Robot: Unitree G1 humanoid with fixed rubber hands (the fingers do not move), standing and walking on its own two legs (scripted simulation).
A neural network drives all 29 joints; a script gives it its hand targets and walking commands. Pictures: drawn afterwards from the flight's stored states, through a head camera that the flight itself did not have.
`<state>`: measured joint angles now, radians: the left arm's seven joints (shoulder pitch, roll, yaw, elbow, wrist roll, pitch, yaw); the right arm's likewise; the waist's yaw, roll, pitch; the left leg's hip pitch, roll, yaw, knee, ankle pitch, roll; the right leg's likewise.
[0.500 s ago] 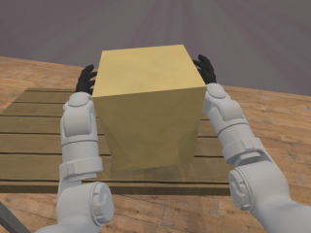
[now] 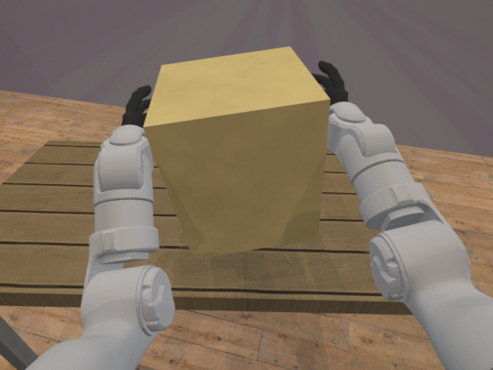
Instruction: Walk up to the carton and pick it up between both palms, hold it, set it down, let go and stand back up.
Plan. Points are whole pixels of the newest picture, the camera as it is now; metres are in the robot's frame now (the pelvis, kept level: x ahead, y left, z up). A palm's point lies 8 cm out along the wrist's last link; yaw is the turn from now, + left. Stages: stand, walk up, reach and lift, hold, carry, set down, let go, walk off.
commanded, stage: reach and lift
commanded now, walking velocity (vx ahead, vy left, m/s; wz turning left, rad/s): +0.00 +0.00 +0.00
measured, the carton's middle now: (241, 153) +0.38 +0.00 +0.22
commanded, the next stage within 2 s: hold in 0.68 s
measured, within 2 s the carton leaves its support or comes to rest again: neither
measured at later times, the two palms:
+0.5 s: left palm (135, 116) +0.38 +0.15 +0.29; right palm (342, 87) +0.38 -0.15 +0.33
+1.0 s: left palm (129, 108) +0.37 +0.16 +0.31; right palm (345, 74) +0.37 -0.14 +0.35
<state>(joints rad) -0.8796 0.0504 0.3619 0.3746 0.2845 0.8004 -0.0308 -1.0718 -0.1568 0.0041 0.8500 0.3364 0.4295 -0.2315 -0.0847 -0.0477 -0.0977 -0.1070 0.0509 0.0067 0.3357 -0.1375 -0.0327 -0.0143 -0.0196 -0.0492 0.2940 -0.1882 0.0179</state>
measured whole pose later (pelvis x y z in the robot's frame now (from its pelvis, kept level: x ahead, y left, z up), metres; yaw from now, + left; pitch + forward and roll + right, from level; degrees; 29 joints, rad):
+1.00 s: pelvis +0.00 -0.01 +0.00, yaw +1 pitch -3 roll -1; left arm -1.02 0.10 0.36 0.52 0.21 0.89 -0.02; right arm -1.26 -0.23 0.06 0.96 0.46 0.62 -0.29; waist -0.06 -0.02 -0.21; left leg -0.16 0.06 -0.04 0.36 -0.15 -0.05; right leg -0.05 0.01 -0.03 0.30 -0.19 0.01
